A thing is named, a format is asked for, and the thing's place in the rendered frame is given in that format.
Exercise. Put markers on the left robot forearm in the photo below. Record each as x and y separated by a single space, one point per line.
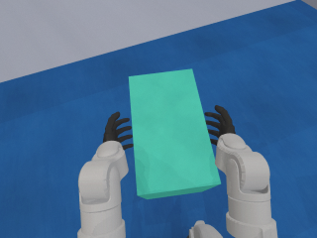
99 187

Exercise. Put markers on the robot right shin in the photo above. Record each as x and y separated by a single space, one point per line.
199 222

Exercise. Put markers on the robot left hand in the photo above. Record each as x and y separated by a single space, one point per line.
112 133

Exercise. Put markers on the carton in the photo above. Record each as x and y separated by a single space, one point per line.
172 148

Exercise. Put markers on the right robot forearm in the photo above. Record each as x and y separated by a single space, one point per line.
248 188

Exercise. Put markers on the robot right thigh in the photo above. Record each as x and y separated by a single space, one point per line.
204 231

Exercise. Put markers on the robot right hand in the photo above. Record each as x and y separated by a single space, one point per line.
225 126

